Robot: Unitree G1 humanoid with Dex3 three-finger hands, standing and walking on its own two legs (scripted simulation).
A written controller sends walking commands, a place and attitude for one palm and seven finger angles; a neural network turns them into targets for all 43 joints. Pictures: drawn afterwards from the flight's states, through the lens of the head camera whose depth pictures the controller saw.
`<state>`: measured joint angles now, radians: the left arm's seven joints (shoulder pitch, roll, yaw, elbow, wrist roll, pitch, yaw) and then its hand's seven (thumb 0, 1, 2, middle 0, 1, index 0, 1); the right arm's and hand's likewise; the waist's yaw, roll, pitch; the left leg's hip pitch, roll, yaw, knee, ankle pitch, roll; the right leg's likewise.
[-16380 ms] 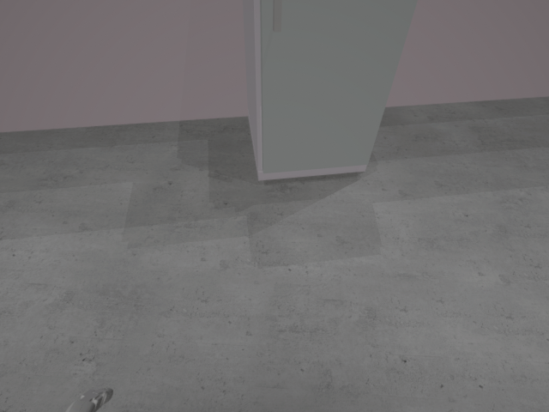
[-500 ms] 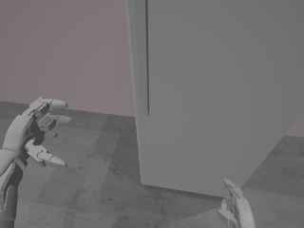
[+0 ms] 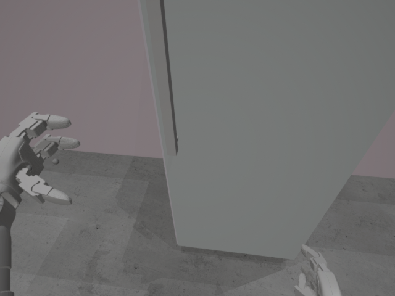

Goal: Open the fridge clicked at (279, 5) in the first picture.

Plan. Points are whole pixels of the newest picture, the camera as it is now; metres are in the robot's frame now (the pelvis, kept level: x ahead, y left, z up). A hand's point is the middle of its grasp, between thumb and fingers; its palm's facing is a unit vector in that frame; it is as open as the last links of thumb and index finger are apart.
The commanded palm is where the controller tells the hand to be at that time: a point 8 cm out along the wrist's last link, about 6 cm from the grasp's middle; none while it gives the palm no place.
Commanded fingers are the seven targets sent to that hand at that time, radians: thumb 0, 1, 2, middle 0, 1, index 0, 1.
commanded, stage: raise the hand to about handle height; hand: left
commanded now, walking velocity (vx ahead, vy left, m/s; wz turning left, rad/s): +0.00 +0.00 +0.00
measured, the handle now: (167, 82) +0.49 +0.12 +0.22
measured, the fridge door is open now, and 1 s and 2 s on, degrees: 0 0 0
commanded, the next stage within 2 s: move the hooked fingers beside the handle in 0.18 s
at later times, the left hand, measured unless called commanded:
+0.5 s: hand (74, 148) +0.31 +0.26 +0.18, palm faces +0.03 -1.00 -0.08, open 14.0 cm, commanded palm +0.28 +0.30 +0.19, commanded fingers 0.00 -0.50 0.30 -0.30 -1.20 -0.30 -1.20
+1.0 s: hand (94, 140) +0.33 +0.23 +0.18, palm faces +0.01 -1.00 -0.04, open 14.0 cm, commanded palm +0.32 +0.28 +0.18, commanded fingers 0.00 -0.50 0.30 -0.30 -1.20 -0.30 -1.20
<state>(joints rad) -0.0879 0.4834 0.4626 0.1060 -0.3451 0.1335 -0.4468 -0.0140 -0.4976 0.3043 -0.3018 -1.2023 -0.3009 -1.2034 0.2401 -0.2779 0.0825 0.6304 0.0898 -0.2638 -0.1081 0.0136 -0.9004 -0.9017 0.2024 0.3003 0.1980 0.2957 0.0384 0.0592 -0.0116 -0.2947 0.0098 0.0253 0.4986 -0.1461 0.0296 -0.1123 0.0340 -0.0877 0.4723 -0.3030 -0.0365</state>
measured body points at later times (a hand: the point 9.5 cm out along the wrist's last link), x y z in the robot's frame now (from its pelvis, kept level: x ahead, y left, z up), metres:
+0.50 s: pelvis +0.03 -0.01 +0.00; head +0.02 -0.03 +0.45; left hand +0.30 +0.31 +0.18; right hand +0.23 -0.24 -0.07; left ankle +0.08 +0.10 -0.74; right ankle -0.02 -0.09 -0.73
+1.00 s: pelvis +0.01 +0.00 +0.00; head +0.00 -0.02 +0.45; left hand +0.33 +0.29 +0.18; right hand +0.20 -0.23 -0.07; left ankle +0.08 +0.10 -0.74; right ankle -0.02 -0.09 -0.74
